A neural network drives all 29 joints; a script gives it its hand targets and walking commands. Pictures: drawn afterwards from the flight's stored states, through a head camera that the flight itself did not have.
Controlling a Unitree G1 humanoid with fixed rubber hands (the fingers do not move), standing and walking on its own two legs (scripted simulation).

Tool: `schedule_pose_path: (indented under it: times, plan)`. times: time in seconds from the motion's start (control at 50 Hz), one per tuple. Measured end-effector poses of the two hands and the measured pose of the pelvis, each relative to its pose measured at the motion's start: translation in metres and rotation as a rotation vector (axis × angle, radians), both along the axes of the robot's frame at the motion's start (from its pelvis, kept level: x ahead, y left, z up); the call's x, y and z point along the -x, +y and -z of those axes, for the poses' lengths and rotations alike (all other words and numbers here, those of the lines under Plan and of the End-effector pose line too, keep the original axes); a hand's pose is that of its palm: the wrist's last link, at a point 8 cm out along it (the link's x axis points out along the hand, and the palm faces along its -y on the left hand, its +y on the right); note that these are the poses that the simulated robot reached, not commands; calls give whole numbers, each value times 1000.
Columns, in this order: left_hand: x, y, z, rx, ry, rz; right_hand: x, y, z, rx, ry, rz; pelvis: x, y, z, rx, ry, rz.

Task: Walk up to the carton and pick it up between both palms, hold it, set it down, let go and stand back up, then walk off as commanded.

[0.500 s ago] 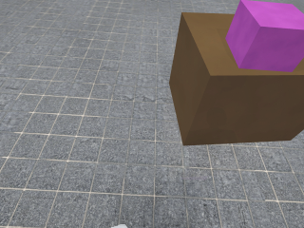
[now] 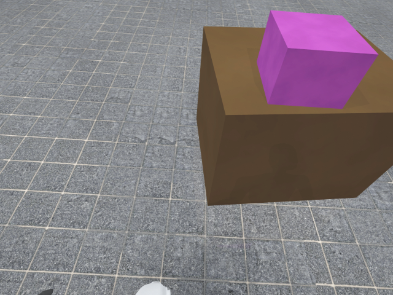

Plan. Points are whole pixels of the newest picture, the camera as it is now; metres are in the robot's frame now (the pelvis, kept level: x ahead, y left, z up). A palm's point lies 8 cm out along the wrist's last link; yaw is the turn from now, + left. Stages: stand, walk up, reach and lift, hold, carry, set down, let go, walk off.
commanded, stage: walk up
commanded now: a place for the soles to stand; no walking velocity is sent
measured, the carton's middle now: (305, 58) +0.92 -0.37 +0.03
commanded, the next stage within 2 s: none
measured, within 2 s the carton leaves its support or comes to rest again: neither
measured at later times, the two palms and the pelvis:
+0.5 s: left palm (134, 291) +0.16 +0.14 -0.10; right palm out of the picture +0.10 -0.56 -0.07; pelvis +0.07 -0.19 -0.01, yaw +0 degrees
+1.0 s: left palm (221, 271) +0.21 -0.04 -0.12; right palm out of the picture +0.16 -0.75 -0.07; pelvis +0.13 -0.38 -0.02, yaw +1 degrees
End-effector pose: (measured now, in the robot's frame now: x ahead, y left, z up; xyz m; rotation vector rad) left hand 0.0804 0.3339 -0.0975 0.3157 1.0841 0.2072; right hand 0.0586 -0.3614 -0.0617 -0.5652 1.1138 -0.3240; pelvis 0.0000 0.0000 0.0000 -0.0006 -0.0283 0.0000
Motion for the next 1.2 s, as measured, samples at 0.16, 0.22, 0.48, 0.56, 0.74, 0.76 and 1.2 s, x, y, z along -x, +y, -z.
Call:
schedule_pose_path:
  times: [0.16, 0.22, 0.48, 0.56, 0.74, 0.76, 1.2]
  plan:
    - [-36, -58, 20, 42, 57, 45, 5, -37, -9, 28, -6, 41, -31, -44, 1, -16, -2, 13]
    - [-58, -85, 17, 62, 39, 64, 14, -65, -14, 45, 31, 60, -38, -66, -1, -15, 0, 10]
    - [-82, -183, 8, -12, -11, 23, -34, -194, 8, 52, 58, 74, -68, -182, 11, -6, -15, 4]
    - [-71, -207, 8, 8, 40, 0, -69, -198, 3, 5, 18, 15, -82, -200, 2, -11, -2, 0]
    - [-104, -268, 21, 37, 77, 40, -72, -249, -11, 37, 12, 19, -106, -256, 2, -19, -4, -5]
    - [-110, -275, 21, 41, 72, 45, -71, -259, -12, 43, 21, 22, -107, -264, 1, -16, -3, -6]
    - [-97, -423, 15, -11, 117, -98, -199, -374, 22, -118, 6, -84, -163, -406, 1, -7, -7, -49]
